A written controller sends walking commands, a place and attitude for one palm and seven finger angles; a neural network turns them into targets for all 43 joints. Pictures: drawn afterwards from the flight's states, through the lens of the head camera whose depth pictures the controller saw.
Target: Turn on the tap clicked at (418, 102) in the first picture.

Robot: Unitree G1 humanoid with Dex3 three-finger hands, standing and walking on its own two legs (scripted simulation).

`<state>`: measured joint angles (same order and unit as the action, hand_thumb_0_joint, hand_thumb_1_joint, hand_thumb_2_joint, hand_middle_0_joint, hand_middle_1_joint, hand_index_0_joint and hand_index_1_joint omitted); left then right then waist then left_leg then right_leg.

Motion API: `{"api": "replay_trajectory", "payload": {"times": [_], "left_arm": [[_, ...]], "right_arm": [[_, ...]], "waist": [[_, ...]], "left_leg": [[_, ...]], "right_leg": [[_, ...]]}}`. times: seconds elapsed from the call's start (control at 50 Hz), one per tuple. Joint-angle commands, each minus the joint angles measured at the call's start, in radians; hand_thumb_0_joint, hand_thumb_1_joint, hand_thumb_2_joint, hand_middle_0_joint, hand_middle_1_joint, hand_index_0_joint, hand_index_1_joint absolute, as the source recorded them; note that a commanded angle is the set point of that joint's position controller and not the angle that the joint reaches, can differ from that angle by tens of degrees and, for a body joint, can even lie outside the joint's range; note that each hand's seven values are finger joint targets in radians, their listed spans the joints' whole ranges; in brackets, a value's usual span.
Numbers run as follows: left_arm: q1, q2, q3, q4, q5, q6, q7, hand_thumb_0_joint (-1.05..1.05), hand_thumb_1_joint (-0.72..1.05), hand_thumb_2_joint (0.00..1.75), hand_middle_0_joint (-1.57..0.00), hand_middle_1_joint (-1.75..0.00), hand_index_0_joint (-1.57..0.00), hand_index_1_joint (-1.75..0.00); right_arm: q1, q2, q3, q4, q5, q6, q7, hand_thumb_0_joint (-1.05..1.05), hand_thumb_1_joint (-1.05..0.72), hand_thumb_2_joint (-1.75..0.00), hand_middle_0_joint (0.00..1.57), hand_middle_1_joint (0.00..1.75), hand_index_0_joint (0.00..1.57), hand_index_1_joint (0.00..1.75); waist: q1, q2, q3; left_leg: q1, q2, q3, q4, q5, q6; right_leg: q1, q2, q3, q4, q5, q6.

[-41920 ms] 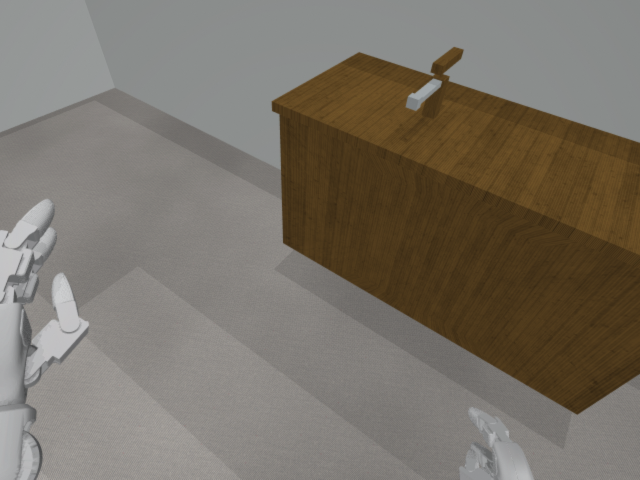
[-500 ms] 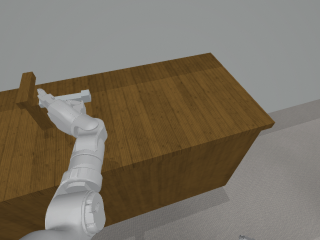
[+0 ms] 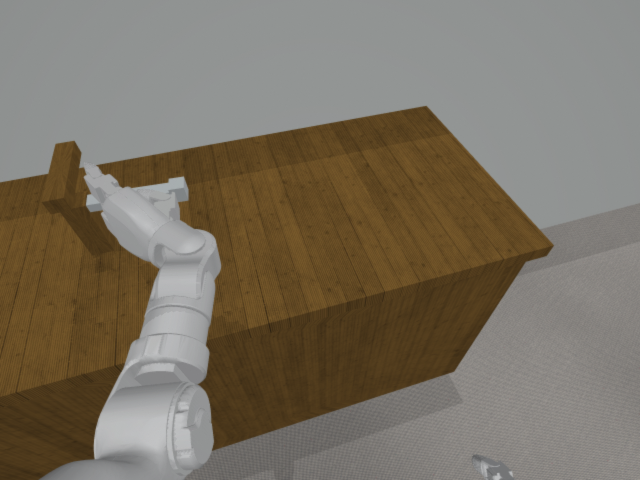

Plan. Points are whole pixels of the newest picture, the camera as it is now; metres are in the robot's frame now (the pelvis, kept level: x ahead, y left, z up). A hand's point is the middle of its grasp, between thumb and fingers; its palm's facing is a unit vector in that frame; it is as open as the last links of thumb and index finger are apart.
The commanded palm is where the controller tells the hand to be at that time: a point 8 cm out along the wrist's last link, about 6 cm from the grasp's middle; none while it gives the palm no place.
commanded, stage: draw the hand back beside the body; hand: left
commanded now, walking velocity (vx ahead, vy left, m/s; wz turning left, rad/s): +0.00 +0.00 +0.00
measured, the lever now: (178, 189) +0.54 +0.25 +0.05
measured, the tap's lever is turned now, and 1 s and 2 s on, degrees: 86 86 86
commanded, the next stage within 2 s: step back with the hand held close in 1.44 s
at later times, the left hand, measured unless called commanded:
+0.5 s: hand (114, 270) +0.30 +0.22 +0.16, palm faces +0.31 -0.92 -0.23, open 7.7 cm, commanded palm +0.26 +0.26 +0.15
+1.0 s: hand (52, 323) +0.23 +0.25 +0.17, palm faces +0.32 -0.90 -0.28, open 7.5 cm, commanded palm +0.19 +0.29 +0.18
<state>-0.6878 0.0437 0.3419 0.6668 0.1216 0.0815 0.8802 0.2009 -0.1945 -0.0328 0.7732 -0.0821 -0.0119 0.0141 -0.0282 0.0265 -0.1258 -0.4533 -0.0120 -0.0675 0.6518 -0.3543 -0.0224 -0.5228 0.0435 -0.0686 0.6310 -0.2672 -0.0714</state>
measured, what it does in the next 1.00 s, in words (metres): stands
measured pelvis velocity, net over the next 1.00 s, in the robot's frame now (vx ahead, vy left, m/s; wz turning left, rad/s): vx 0.00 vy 0.03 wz -0.02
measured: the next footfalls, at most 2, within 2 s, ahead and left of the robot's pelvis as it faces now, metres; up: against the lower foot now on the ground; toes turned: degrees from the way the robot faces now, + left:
none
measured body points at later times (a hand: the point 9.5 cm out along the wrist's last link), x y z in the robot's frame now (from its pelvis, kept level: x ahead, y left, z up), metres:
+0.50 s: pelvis -0.01 +0.01 +0.02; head -0.03 -0.01 +0.47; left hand +0.28 +0.27 +0.17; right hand +0.16 -0.23 -0.08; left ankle -0.02 +0.14 -0.72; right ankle +0.03 -0.07 -0.72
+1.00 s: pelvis +0.00 +0.03 +0.02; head -0.02 +0.01 +0.47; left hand +0.21 +0.29 +0.18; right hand +0.18 -0.19 -0.07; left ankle -0.02 +0.14 -0.72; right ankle +0.03 -0.07 -0.72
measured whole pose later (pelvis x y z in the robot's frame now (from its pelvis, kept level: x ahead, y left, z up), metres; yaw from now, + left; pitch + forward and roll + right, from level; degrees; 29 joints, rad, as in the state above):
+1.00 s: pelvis +0.00 +0.03 +0.02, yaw -1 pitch -5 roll +0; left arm 0.28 0.30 0.19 -0.24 -0.08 -0.12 0.09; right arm 0.18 -0.22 0.03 0.65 0.00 -0.07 -0.04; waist 0.06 0.06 0.04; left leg -0.01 -0.03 -0.03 0.34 -0.23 0.02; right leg -0.09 0.03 -0.03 0.34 -0.15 -0.03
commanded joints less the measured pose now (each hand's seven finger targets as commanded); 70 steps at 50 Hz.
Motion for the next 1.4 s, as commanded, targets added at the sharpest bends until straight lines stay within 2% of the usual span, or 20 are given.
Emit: {"api": "replay_trajectory", "payload": {"times": [0.0,0.02,0.08,0.14,0.16,0.18,0.26,0.36,0.44,0.56,0.62,0.68,0.84,0.96,1.08,1.14,1.26,1.28,1.34,1.38], "left_arm": [[-0.3,0.19,-0.139,-0.366,0.015,-0.075,-0.238,0.0,0.9,0.9,-0.15,-0.16,-0.15,-0.16],[-0.229,0.197,-0.15,-0.417,0.0,-0.075,-0.282,0.0,0.9,0.9,-0.15,-0.16,-0.15,-0.16],[-0.024,0.228,-0.135,-0.439,-0.095,-0.082,-0.447,0.0,0.9,0.9,-0.16,-0.17,-0.16,-0.17],[0.116,0.306,-0.036,-0.535,-0.208,-0.084,-0.551,0.0,0.9,0.9,-0.16,-0.18,-0.16,-0.18],[0.285,0.577,0.058,-0.432,-0.155,-0.101,-0.597,0.0,0.9,0.9,-0.16,-0.18,-0.16,-0.18],[0.271,0.523,0.011,-0.509,-0.175,-0.124,-0.64,0.0,0.9,0.9,-0.16,-0.19,-0.16,-0.19],[0.166,0.51,-0.053,-0.755,-0.199,-0.198,-0.717,0.0,0.9,0.9,-0.17,-0.2,-0.17,-0.2],[0.141,0.361,-0.234,-0.82,-0.195,-0.251,-0.743,0.0,0.9,0.9,-0.17,-0.21,-0.17,-0.21],[0.287,0.351,-0.225,-0.701,-0.2,-0.258,-0.745,0.0,0.9,0.9,-0.18,-0.22,-0.18,-0.22],[0.468,0.472,-0.062,-0.799,-0.204,-0.275,-0.762,0.0,0.9,0.9,-0.18,-0.24,-0.18,-0.24],[0.533,0.476,-0.034,-0.905,-0.211,-0.276,-0.77,0.0,0.9,0.9,-0.18,-0.25,-0.18,-0.25],[0.578,0.461,-0.04,-0.997,-0.21,-0.273,-0.778,0.0,0.9,0.9,-0.19,-0.26,-0.19,-0.26],[0.728,0.378,-0.115,-1.062,-0.206,-0.262,-0.789,0.0,0.9,0.9,-0.19,-0.29,-0.19,-0.29],[0.844,0.477,0.008,-1.178,-0.2,-0.274,-0.775,0.0,0.9,0.9,-0.2,-0.3,-0.2,-0.3],[0.973,0.454,0.02,-1.269,-0.204,-0.273,-0.773,0.0,0.9,0.9,-0.2,-0.3,-0.2,-0.3],[1.041,0.447,0.028,-1.268,-0.207,-0.267,-0.774,0.0,0.9,0.9,-0.2,-0.3,-0.2,-0.3],[0.942,0.427,-0.007,-1.236,-0.199,-0.263,-0.772,0.0,0.9,0.9,-0.2,-0.3,-0.2,-0.3],[0.943,0.437,0.004,-1.235,-0.198,-0.266,-0.766,0.0,0.9,0.9,-0.2,-0.3,-0.2,-0.3],[0.958,0.45,0.019,-1.247,-0.2,-0.27,-0.761,0.0,0.9,0.9,-0.2,-0.3,-0.2,-0.3],[0.962,0.446,0.014,-1.263,-0.2,-0.273,-0.76,0.0,0.9,0.9,-0.2,-0.3,-0.2,-0.3]], "right_arm": [[0.002,-0.142,-0.049,-0.168,0.032,-0.017,-0.054,0.0,-0.9,-0.9,0.2,0.3,0.2,0.3],[-0.011,-0.136,-0.044,-0.188,0.045,-0.01,-0.065,0.0,-0.9,-0.9,0.2,0.3,0.2,0.3],[-0.021,-0.136,-0.02,-0.214,0.076,0.006,-0.093,0.0,-0.9,-0.9,0.2,0.3,0.2,0.3],[-0.064,-0.131,-0.003,-0.255,0.103,0.006,-0.118,0.0,-0.9,-0.9,0.2,0.3,0.2,0.3],[-0.014,-0.129,-0.007,-0.22,0.109,0.003,-0.092,0.0,-0.9,-0.9,0.2,0.3,0.2,0.3],[-0.043,-0.116,0.003,-0.25,0.116,0.002,-0.083,0.0,-0.9,-0.9,0.2,0.3,0.2,0.3],[-0.117,-0.12,0.004,-0.29,0.125,-0.046,-0.084,0.0,-0.9,-0.9,0.2,0.3,0.2,0.3],[-0.131,-0.124,0.007,-0.284,0.119,-0.119,-0.087,0.0,-0.9,-0.9,0.2,0.3,0.2,0.3],[-0.133,-0.135,0.011,-0.26,0.114,-0.122,-0.091,0.0,-0.9,-0.9,0.2,0.3,0.2,0.3],[-0.165,-0.127,0.021,-0.274,0.108,-0.103,-0.084,0.0,-0.9,-0.9,0.2,0.3,0.2,0.3],[-0.171,-0.11,0.026,-0.296,0.102,-0.1,-0.078,0.0,-0.9,-0.9,0.2,0.3,0.2,0.3],[-0.173,-0.103,0.03,-0.307,0.096,-0.104,-0.072,0.0,-0.9,-0.9,0.2,0.3,0.2,0.3],[-0.168,-0.122,0.019,-0.302,0.091,-0.122,-0.065,0.0,-0.9,-0.9,0.2,0.3,0.2,0.3],[-0.168,-0.128,0.012,-0.294,0.083,-0.127,-0.067,0.0,-0.9,-0.9,0.2,0.3,0.2,0.3],[-0.168,-0.117,0.011,-0.299,0.083,-0.134,-0.062,0.0,-0.9,-0.9,0.2,0.3,0.2,0.3],[-0.164,-0.12,0.006,-0.301,0.083,-0.138,-0.06,0.0,-0.9,-0.9,0.2,0.3,0.2,0.3],[-0.173,-0.126,0.004,-0.293,0.088,-0.139,-0.073,0.0,-0.9,-0.9,0.2,0.3,0.2,0.3],[-0.17,-0.125,0.003,-0.293,0.086,-0.141,-0.075,0.0,-0.9,-0.9,0.2,0.3,0.2,0.3],[-0.173,-0.122,0.004,-0.296,0.082,-0.146,-0.078,0.0,-0.9,-0.9,0.2,0.3,0.2,0.3],[-0.178,-0.116,0.009,-0.295,0.082,-0.15,-0.078,0.0,-0.9,-0.9,0.2,0.3,0.2,0.3]], "waist": [[0.0,-0.038,-0.409],[0.012,-0.02,-0.399],[0.033,-0.108,-0.263],[0.075,-0.166,-0.192],[0.075,-0.083,-0.145],[0.077,-0.042,-0.102],[0.049,0.078,-0.036],[0.007,0.075,0.0],[0.016,-0.112,0.049],[0.071,0.006,0.006],[0.083,0.025,0.006],[0.084,0.111,0.026],[0.069,-0.03,0.073],[0.092,0.028,0.021],[0.095,0.092,0.056],[0.095,0.041,0.085],[0.072,0.027,0.125],[0.077,0.047,0.106],[0.088,-0.01,0.056],[0.088,0.051,0.061]], "left_leg": [[0.127,-0.008,0.091,-0.069,0.389,0.04],[0.128,-0.008,0.091,-0.078,0.386,0.042],[0.109,-0.001,0.085,-0.128,0.328,0.049],[0.104,0.001,0.094,-0.172,0.256,0.054],[0.13,0.013,0.089,-0.217,0.221,0.054],[0.133,0.005,0.097,-0.238,0.223,0.057],[0.243,0.006,0.096,-0.269,0.207,0.056],[0.358,0.006,0.072,-0.308,0.143,0.057],[0.333,0.002,0.058,-0.334,0.066,0.067],[0.328,0.003,0.052,-0.368,0.137,0.052],[0.326,0.01,0.05,-0.373,0.21,0.045],[0.345,0.015,0.043,-0.38,0.252,0.034],[0.37,0.028,0.031,-0.378,0.276,0.038],[0.363,0.022,0.024,-0.364,0.31,0.033],[0.351,0.029,0.028,-0.347,0.349,0.022],[0.338,0.035,0.028,-0.337,0.343,0.027],[0.34,0.027,0.029,-0.337,0.255,0.041],[0.343,0.023,0.029,-0.337,0.24,0.041],[0.352,0.021,0.026,-0.336,0.268,0.045],[0.351,0.018,0.027,-0.34,0.256,0.041]], "right_leg": [[0.424,-0.049,0.063,-0.056,0.455,0.04],[0.447,-0.05,0.072,-0.065,0.471,0.041],[0.471,-0.046,0.078,-0.109,0.451,0.049],[0.529,-0.056,0.105,-0.164,0.413,0.071],[0.576,-0.087,0.121,-0.172,0.384,0.074],[0.577,-0.08,0.117,-0.183,0.347,0.066],[0.498,-0.07,0.118,-0.263,0.238,0.053],[0.402,-0.051,0.097,-0.325,0.1,0.044],[0.398,-0.05,0.09,-0.348,0.002,0.053],[0.501,-0.054,0.077,-0.336,0.086,0.036],[0.543,-0.055,0.072,-0.324,0.17,0.03],[0.542,-0.053,0.069,-0.33,0.196,0.024],[0.501,-0.04,0.058,-0.338,0.194,0.03],[0.546,-0.048,0.062,-0.325,0.219,0.026],[0.534,-0.05,0.062,-0.321,0.245,0.023],[0.514,-0.051,0.061,-0.321,0.243,0.026],[0.452,-0.05,0.065,-0.333,0.159,0.032],[0.463,-0.052,0.065,-0.331,0.148,0.032],[0.498,-0.053,0.06,-0.321,0.172,0.033],[0.501,-0.055,0.064,-0.323,0.161,0.03]]}}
